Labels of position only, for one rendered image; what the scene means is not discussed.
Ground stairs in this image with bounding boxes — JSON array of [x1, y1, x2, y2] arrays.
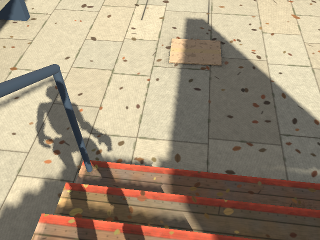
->
[[31, 160, 320, 240]]

